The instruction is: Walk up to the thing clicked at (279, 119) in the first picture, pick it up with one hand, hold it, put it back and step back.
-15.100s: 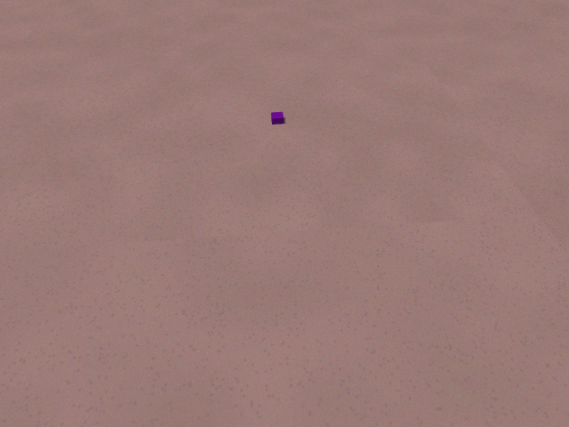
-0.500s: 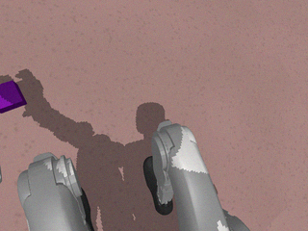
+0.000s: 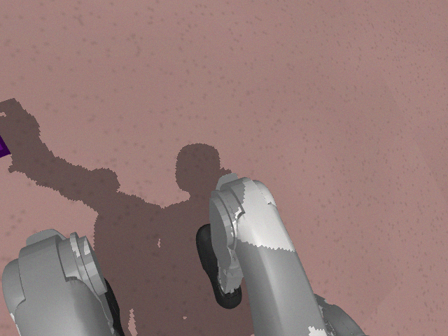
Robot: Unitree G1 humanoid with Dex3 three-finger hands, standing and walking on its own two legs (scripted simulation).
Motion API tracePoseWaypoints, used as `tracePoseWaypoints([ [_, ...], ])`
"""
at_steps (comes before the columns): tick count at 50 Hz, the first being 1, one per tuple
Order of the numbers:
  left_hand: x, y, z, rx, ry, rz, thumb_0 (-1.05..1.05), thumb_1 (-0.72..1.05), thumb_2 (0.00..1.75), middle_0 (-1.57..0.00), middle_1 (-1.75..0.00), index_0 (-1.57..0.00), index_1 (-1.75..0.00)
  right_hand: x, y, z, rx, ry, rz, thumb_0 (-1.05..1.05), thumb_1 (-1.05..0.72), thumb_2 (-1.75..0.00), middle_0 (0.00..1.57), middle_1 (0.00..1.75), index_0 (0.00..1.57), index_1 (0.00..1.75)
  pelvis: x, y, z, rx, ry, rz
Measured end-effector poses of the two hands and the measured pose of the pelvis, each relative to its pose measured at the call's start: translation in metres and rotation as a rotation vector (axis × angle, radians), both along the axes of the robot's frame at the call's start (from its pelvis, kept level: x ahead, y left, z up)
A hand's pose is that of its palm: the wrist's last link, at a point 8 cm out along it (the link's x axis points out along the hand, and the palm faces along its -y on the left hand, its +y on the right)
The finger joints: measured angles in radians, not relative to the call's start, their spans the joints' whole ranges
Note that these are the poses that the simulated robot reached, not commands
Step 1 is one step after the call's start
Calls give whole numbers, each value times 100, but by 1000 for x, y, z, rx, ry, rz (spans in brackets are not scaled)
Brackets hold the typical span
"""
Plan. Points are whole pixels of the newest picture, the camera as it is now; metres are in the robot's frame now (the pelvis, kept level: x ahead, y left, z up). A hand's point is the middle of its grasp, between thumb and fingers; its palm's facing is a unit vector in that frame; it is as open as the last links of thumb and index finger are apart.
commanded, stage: rest palm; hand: left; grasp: from above
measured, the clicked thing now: out of the picture +0.50 +0.31 -0.29
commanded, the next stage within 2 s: close in 1.32 s
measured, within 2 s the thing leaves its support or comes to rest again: neither
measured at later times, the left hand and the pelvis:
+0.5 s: hand out of the picture +0.48 +0.30 -0.25, palm faces -0.44 -0.16 -0.88, open 12.6 cm; pelvis +0.00 +0.01 -0.01, yaw -3 degrees
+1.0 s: hand out of the picture +0.47 +0.30 -0.26, palm faces -0.45 -0.17 -0.88, open 12.6 cm; pelvis +0.00 +0.01 -0.01, yaw -4 degrees
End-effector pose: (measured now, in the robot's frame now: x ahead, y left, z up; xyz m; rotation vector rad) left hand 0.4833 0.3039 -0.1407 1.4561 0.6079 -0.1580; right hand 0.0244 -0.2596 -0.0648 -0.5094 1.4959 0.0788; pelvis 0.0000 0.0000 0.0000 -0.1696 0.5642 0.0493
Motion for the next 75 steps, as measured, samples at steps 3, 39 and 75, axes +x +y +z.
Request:
tracePoseWaypoints([
  [3,0,-1,-9,-6,7,-2,0,-28,79,-31,-73,-30,-75,-7,2,1,3,15,4,0,-89,-89,20,30,20,30,0,1,-2,-5,-6,-3],
  [39,0,4,-56,-33,-13,38,0,-23,72,-35,-69,-34,-70,5,16,15,39,37,135,0,-90,-89,20,30,20,30,4,9,-7,-63,-40,-27],
  [75,1,-7,-73,-15,-6,38,0,-15,66,-40,-69,-39,-69,-13,26,29,72,66,157,0,-90,-90,20,30,20,30,0,12,-4,-87,-63,-39],
])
